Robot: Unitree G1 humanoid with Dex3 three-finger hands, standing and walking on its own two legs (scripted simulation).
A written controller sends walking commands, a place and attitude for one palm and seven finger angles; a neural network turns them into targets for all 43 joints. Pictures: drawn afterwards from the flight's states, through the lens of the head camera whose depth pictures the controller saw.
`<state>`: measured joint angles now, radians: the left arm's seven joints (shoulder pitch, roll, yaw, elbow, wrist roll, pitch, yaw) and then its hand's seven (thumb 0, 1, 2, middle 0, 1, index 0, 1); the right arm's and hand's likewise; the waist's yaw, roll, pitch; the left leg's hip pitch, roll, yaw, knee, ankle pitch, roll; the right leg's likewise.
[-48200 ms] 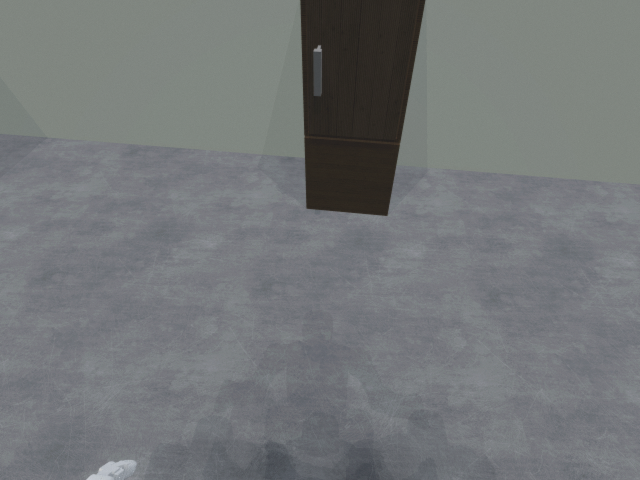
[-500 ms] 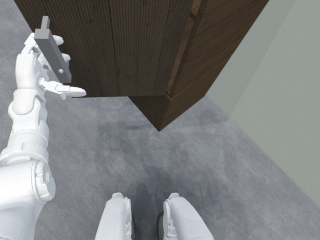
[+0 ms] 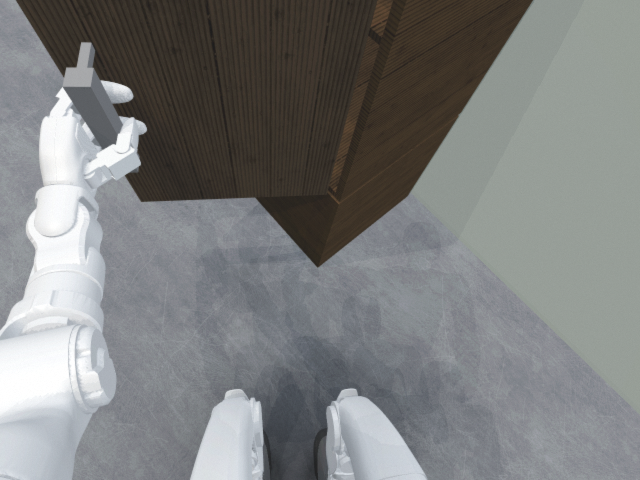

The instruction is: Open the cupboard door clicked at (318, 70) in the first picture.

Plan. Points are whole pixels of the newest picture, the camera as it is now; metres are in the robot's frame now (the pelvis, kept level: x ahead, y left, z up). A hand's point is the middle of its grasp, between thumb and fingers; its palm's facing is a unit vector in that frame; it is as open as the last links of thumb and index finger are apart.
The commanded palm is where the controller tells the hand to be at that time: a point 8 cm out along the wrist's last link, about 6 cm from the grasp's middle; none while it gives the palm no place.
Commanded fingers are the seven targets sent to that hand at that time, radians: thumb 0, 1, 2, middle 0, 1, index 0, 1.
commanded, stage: close the thumb around the handle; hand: left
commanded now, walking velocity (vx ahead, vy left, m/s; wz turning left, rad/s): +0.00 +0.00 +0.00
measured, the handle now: (109, 113) +0.55 +0.23 +0.04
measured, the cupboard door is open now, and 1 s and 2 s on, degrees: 55 89 100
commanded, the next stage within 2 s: pull the door open along its arc in 0.04 s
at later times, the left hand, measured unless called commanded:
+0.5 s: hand (132, 178) +0.46 +0.19 +0.04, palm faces +0.07 -1.00 +0.00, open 6.1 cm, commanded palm +0.40 +0.23 +0.04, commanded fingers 0.00 0.90 0.90 -0.40 -1.35 -0.40 -1.35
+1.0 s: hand (205, 270) +0.35 +0.11 +0.04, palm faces +0.45 -0.89 +0.00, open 6.5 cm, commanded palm +0.27 +0.15 +0.04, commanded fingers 0.00 0.90 0.90 -0.40 -1.35 -0.40 -1.35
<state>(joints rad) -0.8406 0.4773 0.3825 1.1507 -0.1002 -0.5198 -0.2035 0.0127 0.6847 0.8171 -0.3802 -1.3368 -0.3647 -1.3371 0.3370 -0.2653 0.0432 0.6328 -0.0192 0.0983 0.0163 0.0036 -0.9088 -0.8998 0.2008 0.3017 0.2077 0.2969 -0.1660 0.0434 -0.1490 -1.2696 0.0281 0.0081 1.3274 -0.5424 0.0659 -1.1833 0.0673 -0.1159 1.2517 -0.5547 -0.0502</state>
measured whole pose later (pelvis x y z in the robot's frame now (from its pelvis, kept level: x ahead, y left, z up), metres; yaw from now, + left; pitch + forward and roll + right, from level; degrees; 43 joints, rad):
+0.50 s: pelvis +0.02 -0.01 +0.02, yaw +0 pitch +26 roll -3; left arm -0.57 0.37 0.33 0.90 -0.19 -0.50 -0.20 0.02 0.69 0.73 -0.33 -1.35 -0.33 -1.35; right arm 0.34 -0.25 0.02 0.61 0.01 0.11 0.03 0.01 -0.91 -0.90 0.20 0.30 0.21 0.30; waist -0.12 0.03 -0.17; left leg -1.17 0.03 0.03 1.25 -0.55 0.05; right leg -1.10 0.07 -0.09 1.20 -0.56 -0.06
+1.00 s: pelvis +0.02 -0.02 +0.02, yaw +3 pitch +21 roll -1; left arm -0.08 -0.06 -0.04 0.41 0.07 -0.48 0.51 0.02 0.65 0.74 -0.30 -1.30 -0.31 -1.31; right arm 0.16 -0.17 0.01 0.55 -0.07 0.07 0.07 0.01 -0.91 -0.90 0.20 0.30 0.21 0.30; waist 0.00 0.01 -0.20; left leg -1.06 -0.01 0.02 1.23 -0.55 0.03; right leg -1.00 0.04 -0.09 1.22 -0.60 -0.08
